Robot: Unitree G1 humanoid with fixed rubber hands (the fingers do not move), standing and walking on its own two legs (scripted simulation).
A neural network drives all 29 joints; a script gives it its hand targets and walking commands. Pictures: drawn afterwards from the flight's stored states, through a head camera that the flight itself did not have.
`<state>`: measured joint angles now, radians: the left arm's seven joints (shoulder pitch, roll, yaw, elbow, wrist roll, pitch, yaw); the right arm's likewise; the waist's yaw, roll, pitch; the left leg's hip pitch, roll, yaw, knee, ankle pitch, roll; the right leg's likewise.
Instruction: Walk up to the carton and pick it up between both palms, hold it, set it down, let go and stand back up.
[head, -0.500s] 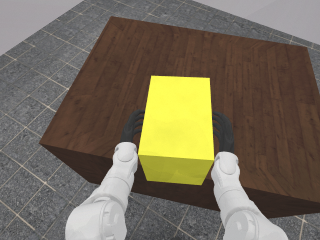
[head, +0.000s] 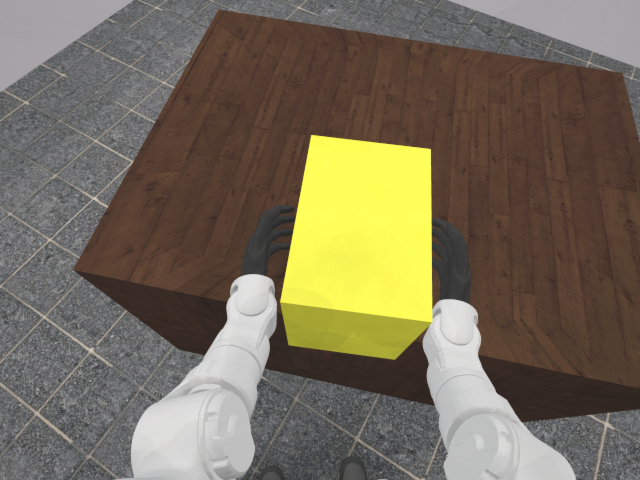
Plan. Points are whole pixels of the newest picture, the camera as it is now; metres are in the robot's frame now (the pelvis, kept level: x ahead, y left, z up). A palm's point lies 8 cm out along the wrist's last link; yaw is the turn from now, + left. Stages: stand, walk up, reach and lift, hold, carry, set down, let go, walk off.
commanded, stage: set down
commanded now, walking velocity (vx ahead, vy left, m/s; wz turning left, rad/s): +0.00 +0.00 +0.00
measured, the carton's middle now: (355, 253) +0.43 -0.07 -0.06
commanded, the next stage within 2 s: none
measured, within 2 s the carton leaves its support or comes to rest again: neither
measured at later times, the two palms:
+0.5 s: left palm (251, 245) +0.43 +0.08 -0.02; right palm (466, 284) +0.36 -0.20 -0.03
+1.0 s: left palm (217, 197) +0.45 +0.10 +0.07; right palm (550, 229) +0.37 -0.26 +0.08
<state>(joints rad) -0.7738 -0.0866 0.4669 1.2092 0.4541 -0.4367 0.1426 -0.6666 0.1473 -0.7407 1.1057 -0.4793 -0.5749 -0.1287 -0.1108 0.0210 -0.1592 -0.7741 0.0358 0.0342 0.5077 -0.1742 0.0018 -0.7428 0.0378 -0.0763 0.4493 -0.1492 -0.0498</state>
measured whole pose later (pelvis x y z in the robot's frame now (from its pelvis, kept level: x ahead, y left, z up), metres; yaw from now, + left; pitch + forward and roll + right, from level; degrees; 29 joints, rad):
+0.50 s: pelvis +0.00 +0.00 -0.01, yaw -1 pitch +26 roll -1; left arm -0.85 0.04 0.28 1.33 0.19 -0.38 0.17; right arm -0.71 0.01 -0.40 1.28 -0.17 -0.49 -0.18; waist -0.14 0.03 -0.22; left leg -0.83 0.05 0.04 0.60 -0.23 0.00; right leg -0.81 0.05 -0.07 0.54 -0.19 -0.05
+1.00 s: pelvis -0.01 +0.01 +0.00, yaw -2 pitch +20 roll -1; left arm -0.96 0.18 -0.07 1.30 -0.23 -0.18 0.11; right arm -0.82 -0.27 -0.04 1.16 0.31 -0.16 -0.09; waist -0.13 0.02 -0.25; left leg -0.72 0.03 0.04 0.59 -0.22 0.01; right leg -0.71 0.04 -0.03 0.54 -0.18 -0.04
